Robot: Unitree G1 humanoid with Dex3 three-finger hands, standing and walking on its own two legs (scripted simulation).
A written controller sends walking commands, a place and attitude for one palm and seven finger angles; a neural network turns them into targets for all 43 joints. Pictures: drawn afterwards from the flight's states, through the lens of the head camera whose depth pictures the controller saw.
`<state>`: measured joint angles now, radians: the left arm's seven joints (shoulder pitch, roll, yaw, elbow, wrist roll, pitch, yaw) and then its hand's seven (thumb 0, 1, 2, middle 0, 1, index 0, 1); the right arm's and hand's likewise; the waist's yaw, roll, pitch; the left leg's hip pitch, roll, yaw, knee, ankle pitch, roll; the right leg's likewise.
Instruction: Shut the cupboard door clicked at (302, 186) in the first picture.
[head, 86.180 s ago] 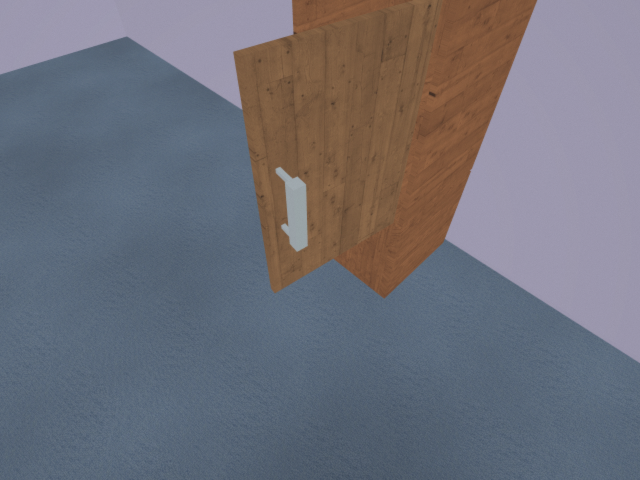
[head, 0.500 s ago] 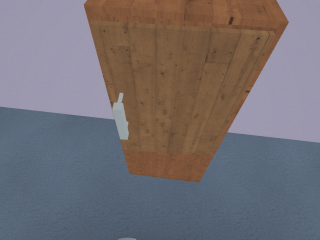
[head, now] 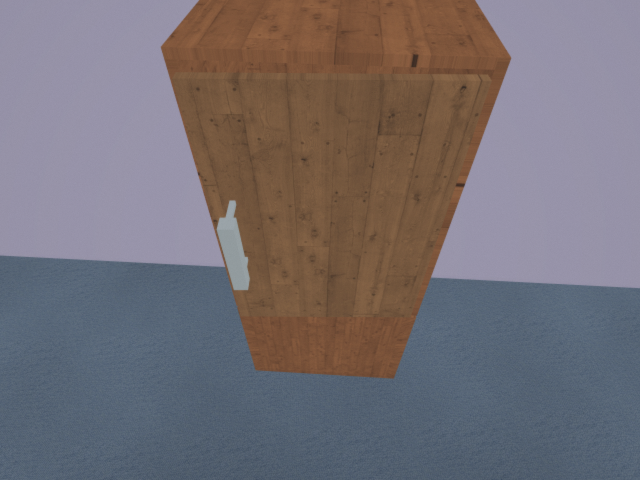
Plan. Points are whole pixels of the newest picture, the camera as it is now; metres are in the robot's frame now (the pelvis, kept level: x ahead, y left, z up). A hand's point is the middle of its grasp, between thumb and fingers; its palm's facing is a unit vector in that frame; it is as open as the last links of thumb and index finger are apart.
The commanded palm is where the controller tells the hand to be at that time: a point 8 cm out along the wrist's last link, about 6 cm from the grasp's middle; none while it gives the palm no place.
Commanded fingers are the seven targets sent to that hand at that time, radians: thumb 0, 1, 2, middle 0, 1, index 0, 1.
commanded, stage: come to a stop and stand still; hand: left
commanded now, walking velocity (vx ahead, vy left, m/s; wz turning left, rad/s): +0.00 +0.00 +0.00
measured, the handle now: (236, 246) +0.50 +0.18 -0.05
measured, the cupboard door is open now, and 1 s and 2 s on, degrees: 3 3 3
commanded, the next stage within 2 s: look again from close up in 0.26 s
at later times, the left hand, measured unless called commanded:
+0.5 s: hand out of the picture -0.01 +0.15 -0.18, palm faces +0.01 -0.98 -0.18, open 7.4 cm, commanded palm none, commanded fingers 0.00 0.90 0.90 -0.20 -0.30 -0.20 -0.30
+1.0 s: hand out of the picture +0.05 +0.21 -0.17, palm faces +0.08 -0.97 -0.22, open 7.4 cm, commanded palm +0.10 +0.25 -0.08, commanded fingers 0.00 0.90 0.90 -0.24 -0.34 -0.24 -0.34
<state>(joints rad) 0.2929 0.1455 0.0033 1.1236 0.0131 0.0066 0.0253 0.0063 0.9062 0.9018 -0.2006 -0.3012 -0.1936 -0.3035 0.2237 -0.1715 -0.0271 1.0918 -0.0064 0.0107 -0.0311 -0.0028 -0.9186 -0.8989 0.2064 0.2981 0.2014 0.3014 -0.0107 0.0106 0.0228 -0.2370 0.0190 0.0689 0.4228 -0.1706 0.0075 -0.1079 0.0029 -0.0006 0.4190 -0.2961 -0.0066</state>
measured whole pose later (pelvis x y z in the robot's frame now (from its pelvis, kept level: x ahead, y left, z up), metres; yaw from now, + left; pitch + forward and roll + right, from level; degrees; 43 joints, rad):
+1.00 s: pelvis +0.01 +0.01 -0.01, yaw +0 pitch +0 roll +0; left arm 0.31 0.19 0.05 0.89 -0.01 0.05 0.04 0.01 0.90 0.90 -0.20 -0.30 -0.20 -0.30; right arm 0.23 -0.20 0.00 1.03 0.00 -0.05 -0.03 0.01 -0.91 -0.90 0.21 0.30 0.20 0.30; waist 0.00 -0.01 0.05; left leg -0.29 0.01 0.06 0.54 -0.25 0.03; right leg -0.15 -0.01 0.00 0.51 -0.35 0.01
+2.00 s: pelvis -0.05 +0.02 -0.12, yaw +1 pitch +17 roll -5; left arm 0.42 0.23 0.11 -0.03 -0.28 -0.44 -0.26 0.02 0.90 0.90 -0.98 -1.15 -0.97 -1.15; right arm 0.23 -0.25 -0.02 0.55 0.02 -0.21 -0.06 0.01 -0.90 -0.90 0.21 0.30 0.20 0.30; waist 0.01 0.04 -0.15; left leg -1.11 0.03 -0.02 1.26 -0.45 0.04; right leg -0.93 0.01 -0.07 1.24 -0.60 0.01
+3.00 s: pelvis -0.03 +0.00 -0.10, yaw +1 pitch +16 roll -3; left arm 0.39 0.23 0.12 -0.01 -0.28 -0.36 -0.25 0.02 0.90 0.90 -1.30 -1.50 -1.29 -1.50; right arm 0.24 -0.23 0.01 0.50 0.02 -0.16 -0.06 0.01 -0.90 -0.90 0.21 0.30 0.20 0.30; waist 0.01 0.05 -0.17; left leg -1.03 0.04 -0.03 1.21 -0.46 0.00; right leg -0.86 0.03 -0.08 1.19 -0.61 -0.02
